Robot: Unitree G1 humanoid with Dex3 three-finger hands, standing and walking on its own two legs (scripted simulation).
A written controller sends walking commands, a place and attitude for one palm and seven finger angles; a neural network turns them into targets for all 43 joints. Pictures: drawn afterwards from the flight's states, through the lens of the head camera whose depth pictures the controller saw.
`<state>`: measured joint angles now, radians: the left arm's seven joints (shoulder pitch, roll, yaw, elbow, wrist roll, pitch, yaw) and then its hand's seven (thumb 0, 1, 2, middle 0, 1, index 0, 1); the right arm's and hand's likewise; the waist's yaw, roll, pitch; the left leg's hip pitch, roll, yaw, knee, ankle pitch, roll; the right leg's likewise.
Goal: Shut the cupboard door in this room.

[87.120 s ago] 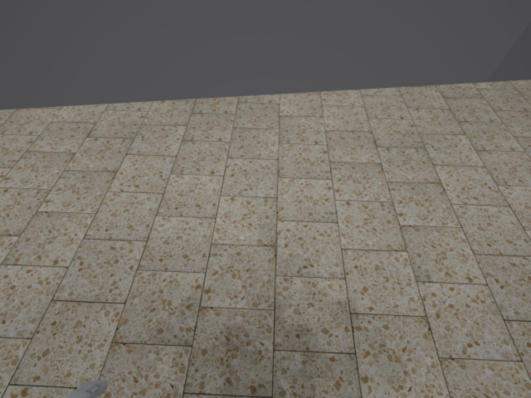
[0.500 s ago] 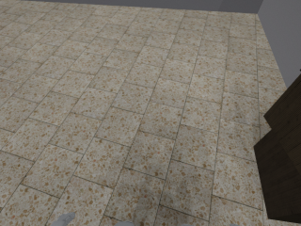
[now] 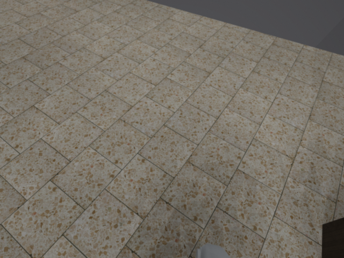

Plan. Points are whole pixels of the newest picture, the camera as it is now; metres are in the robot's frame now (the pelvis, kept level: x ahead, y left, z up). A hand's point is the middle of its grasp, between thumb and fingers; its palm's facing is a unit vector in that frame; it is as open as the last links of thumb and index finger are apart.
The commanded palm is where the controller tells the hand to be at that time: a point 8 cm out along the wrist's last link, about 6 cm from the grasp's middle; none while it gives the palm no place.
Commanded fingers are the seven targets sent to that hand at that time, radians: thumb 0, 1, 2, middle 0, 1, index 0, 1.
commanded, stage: walk to a spot facing it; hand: left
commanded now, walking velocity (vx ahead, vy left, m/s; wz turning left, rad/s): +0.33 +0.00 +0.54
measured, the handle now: out of the picture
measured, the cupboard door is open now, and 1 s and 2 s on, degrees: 17 17 17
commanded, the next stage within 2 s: turn to face it in 0.64 s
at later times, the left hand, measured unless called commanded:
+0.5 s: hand (111, 242) +0.17 +0.16 -0.15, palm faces +0.33 -0.92 -0.22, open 7.3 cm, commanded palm none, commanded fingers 0.00 0.90 0.90 -0.20 -0.30 -0.20 -0.30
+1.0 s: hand (92, 217) +0.23 +0.23 -0.16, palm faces +0.46 -0.86 -0.23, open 7.4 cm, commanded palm none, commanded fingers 0.00 0.90 0.90 -0.20 -0.30 -0.20 -0.30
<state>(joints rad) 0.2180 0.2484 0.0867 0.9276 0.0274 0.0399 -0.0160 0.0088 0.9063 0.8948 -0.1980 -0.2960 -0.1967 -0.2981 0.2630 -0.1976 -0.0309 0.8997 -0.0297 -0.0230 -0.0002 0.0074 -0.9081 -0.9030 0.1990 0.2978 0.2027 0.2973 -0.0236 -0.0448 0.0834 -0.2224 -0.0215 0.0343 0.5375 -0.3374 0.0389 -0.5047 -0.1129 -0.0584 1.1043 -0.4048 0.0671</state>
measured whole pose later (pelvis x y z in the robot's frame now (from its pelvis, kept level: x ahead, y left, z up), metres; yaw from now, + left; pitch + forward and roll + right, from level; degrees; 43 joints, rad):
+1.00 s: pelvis +0.27 +0.02 +0.00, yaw +25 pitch +0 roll +0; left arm 0.24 0.21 0.05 0.94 0.03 0.03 0.00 0.00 0.91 0.90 -0.19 -0.30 -0.19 -0.30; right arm 0.13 -0.16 0.00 0.94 -0.02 0.02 -0.01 0.01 -0.91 -0.90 0.20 0.30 0.20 0.30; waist 0.03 0.00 0.05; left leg -0.27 0.01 0.08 0.52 -0.25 0.04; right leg -0.35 -0.05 -0.03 0.67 -0.29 0.05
